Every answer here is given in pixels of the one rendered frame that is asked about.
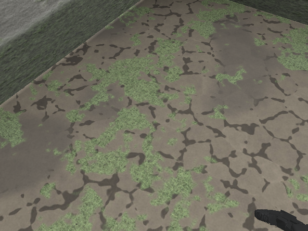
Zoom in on right robot hand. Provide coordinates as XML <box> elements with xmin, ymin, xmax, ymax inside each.
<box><xmin>254</xmin><ymin>209</ymin><xmax>308</xmax><ymax>231</ymax></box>

